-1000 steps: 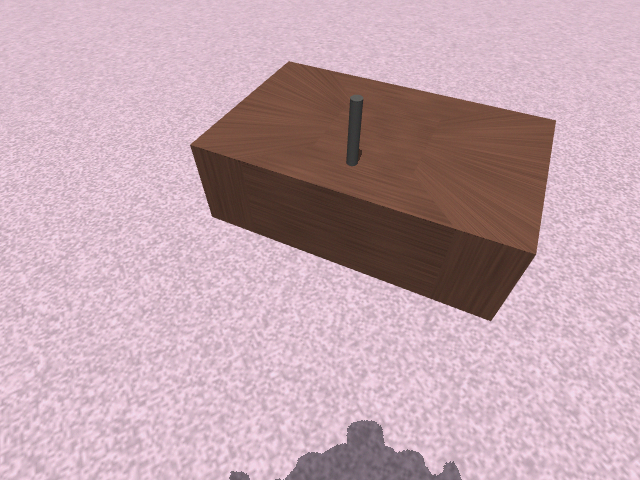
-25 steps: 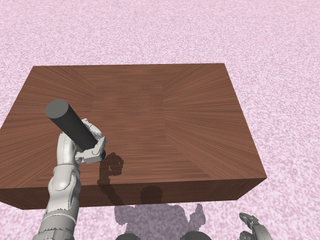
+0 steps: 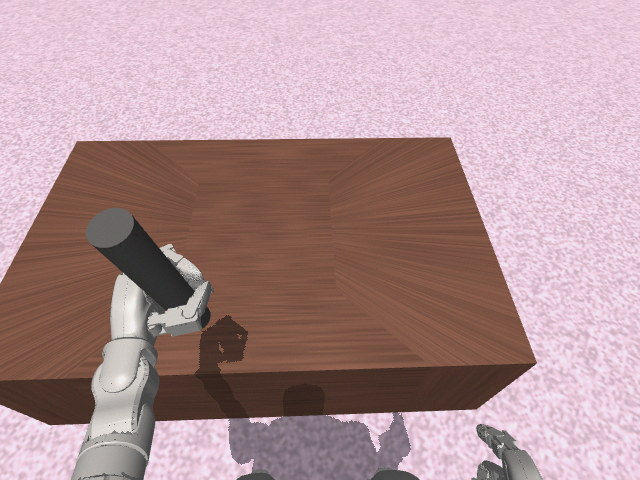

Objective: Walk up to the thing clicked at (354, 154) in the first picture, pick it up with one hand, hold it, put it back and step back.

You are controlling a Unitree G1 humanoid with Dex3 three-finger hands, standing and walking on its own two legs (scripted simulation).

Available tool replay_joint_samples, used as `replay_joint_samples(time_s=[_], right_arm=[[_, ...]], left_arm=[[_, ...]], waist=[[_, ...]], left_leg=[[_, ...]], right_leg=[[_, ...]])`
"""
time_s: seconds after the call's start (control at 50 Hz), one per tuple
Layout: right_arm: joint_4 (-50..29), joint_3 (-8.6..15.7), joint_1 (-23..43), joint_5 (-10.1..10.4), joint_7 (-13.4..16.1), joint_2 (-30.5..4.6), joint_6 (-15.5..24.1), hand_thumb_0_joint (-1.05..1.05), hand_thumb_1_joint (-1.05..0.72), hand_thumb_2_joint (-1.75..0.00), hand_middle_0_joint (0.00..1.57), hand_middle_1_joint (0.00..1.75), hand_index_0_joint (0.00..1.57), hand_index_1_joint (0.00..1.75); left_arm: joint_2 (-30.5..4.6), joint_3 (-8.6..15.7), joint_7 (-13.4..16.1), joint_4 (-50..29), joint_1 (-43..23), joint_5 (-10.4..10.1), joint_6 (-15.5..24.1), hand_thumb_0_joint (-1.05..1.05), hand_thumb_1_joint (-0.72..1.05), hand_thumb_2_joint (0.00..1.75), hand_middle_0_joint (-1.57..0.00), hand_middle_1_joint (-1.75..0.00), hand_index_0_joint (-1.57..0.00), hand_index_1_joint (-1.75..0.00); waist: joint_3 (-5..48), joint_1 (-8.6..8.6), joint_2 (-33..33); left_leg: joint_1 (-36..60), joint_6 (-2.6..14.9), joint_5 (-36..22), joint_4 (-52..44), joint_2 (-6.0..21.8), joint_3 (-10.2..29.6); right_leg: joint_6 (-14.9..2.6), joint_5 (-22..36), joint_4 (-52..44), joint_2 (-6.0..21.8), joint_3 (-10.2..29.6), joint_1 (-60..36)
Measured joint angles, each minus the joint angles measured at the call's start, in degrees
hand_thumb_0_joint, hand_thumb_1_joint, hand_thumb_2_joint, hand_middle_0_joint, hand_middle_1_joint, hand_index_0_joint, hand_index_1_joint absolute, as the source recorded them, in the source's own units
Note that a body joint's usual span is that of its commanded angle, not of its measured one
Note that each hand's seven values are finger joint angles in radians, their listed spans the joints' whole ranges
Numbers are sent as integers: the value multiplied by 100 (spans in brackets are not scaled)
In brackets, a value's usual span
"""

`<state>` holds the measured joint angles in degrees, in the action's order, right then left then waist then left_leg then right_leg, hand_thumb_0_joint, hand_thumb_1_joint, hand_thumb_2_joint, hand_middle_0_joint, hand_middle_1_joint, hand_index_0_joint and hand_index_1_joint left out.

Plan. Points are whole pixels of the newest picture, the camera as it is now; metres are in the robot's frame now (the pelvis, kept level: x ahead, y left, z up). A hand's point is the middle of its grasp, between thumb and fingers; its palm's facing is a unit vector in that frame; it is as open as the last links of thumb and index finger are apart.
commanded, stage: hold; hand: left
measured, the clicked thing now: (163, 283) +0.33 +0.19 +0.08
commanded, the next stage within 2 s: none
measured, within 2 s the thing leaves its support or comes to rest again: neither
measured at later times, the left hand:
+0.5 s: hand (185, 300) +0.33 +0.17 +0.05, palm faces +0.06 -1.00 -0.02, open 5.0 cm
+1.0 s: hand (183, 299) +0.33 +0.17 +0.05, palm faces +0.07 -1.00 -0.01, open 5.0 cm
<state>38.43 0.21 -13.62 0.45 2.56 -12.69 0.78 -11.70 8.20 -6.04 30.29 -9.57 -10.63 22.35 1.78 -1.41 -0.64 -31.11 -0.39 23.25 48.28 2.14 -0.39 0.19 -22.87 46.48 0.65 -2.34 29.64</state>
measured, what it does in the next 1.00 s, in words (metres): stands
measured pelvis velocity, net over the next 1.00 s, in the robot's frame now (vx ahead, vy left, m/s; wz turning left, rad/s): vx -0.01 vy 0.00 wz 0.01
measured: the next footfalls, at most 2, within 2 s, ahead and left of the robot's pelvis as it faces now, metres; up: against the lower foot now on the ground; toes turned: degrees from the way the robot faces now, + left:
none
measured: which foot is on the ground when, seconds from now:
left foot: down 0.00-1.00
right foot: down 0.00-1.00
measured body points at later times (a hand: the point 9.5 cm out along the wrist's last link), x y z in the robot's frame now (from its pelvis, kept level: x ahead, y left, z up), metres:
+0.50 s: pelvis +0.00 +0.00 +0.00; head +0.04 +0.01 +0.45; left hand +0.32 +0.22 +0.05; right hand +0.12 -0.25 -0.11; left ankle +0.01 +0.12 -0.70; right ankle +0.01 -0.12 -0.70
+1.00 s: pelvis -0.01 +0.00 +0.00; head +0.03 +0.00 +0.45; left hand +0.32 +0.23 +0.05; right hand +0.12 -0.25 -0.11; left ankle +0.01 +0.12 -0.70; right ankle +0.01 -0.12 -0.70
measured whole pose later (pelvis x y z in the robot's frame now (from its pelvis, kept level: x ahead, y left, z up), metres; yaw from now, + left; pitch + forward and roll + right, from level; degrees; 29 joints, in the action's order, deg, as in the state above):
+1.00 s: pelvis -0.01 +0.00 +0.00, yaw +0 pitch +5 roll -1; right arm 39.0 0.1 -13.6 0.6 2.3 -12.7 1.6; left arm -12.1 8.5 -6.1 30.6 -9.9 -10.7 22.5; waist 1.1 -1.4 -0.6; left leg -30.2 -0.5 22.3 47.3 1.9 -0.1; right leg 0.1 -22.2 45.8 0.9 -2.6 28.8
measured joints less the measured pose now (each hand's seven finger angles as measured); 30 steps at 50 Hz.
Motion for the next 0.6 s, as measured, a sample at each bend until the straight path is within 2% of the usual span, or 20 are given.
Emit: replay_joint_samples(time_s=[0.48, 0.6], right_arm=[[41, 9, 3, 9, -12, -1, 80, 1, -91, -90, 20, 30, 20, 30], [69, -3, 4, 22, -11, 5, 81, 1, -91, -90, 20, 30, 20, 30]], left_arm=[[-23, -70, 27, -205, 139, 35, -29, 1, 14, 114, -89, -117, -109, -118], [6, -2, 33, -52, 28, -24, -23, 1, 14, 114, -89, -117, -109, -118]], waist=[[-71, 10, 3], [-39, -4, -3]], left_leg=[[83, 7, -42, -61, -18, 7], [92, 9, -58, -86, -22, 4]], right_leg=[[8, 38, -63, 14, -5, -90], [8, 47, -75, 17, -2, -91]])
